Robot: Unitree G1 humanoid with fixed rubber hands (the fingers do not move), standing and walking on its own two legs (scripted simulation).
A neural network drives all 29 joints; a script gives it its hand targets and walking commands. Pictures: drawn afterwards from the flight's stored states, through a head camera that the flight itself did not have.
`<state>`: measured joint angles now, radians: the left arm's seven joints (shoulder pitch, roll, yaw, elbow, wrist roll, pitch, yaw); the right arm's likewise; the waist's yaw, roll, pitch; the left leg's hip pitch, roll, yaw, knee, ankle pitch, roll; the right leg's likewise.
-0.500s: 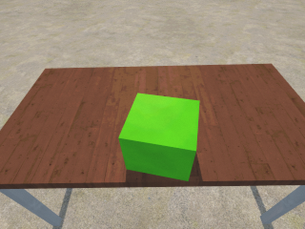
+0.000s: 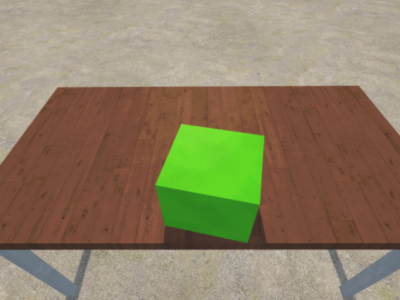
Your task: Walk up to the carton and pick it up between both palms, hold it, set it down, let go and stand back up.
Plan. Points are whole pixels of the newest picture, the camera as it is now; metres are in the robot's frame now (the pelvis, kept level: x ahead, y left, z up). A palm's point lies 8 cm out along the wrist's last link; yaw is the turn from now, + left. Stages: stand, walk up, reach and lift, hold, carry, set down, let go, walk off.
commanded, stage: stand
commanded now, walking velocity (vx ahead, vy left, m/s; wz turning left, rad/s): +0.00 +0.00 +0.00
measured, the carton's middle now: (213, 181) +0.43 -0.01 -0.03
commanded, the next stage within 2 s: none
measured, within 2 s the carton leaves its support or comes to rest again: neither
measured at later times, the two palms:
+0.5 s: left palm out of the picture +0.05 +0.30 -0.12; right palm out of the picture +0.06 -0.30 -0.12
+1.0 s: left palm out of the picture +0.07 +0.29 -0.12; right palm out of the picture +0.08 -0.31 -0.12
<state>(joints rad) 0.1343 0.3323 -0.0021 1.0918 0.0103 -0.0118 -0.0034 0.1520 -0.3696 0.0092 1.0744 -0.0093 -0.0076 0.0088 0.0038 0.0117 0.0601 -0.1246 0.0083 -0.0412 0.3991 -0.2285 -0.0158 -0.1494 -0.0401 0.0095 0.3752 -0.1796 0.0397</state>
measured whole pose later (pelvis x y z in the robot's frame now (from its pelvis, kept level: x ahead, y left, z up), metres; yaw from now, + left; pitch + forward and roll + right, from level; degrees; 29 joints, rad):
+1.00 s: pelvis +0.01 +0.00 +0.00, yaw +0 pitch -3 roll +0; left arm 0.11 0.33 0.01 1.12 0.01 0.00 0.00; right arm 0.12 -0.37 0.00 1.08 0.00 0.00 0.00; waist 0.00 0.02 0.07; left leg -0.10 0.02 -0.04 0.37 -0.22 -0.02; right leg -0.13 -0.03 0.01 0.35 -0.18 0.03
